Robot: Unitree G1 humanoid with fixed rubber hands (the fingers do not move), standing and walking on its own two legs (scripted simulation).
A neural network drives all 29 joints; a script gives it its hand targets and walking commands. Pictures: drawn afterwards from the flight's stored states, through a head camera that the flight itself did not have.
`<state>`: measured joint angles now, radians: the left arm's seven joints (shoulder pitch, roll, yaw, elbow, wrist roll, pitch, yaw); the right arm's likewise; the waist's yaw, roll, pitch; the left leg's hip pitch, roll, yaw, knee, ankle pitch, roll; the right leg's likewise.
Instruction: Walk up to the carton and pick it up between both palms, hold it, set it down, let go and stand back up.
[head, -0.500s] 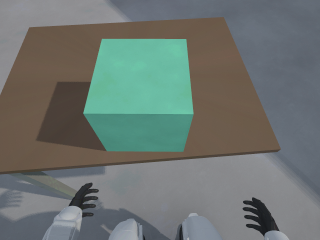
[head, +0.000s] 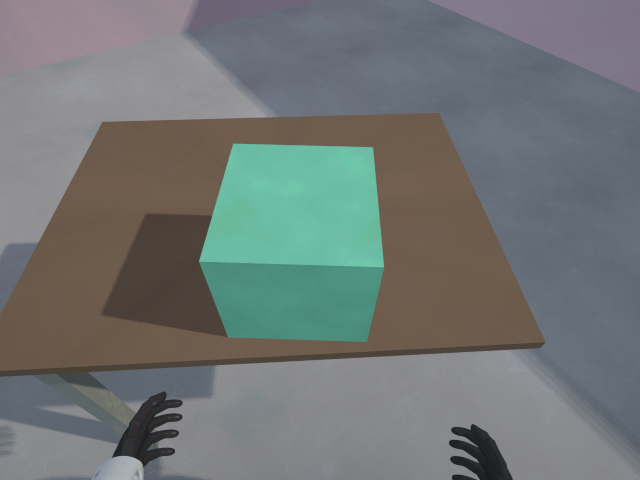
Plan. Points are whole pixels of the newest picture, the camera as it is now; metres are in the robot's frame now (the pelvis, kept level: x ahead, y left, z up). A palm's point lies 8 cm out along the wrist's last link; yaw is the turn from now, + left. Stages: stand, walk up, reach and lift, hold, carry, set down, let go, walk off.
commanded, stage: reach and lift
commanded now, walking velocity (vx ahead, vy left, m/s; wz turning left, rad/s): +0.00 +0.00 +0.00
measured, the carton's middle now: (300, 242) +0.46 +0.05 -0.01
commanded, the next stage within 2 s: none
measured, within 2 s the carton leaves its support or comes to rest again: neither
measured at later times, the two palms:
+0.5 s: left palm (127, 424) +0.19 +0.26 -0.04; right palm (479, 429) +0.19 -0.18 -0.05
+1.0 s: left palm (116, 399) +0.21 +0.27 -0.01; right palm (471, 383) +0.24 -0.17 -0.02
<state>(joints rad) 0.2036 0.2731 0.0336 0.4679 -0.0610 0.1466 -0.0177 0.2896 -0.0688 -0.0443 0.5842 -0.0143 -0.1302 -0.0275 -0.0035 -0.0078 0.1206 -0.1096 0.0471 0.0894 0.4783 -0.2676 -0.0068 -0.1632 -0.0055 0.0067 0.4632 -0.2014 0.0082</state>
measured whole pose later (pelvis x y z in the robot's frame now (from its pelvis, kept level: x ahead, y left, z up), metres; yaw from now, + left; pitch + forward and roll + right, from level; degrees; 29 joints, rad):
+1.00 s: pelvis +0.02 +0.01 +0.00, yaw +3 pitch -5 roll -1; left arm 0.12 0.35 -0.07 0.51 -0.31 -0.30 -0.06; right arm 0.15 -0.10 0.02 0.50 0.21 -0.33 -0.09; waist 0.04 -0.01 0.08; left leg -0.10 0.02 0.03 0.48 -0.29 0.00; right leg -0.12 -0.02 -0.02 0.44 -0.23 0.02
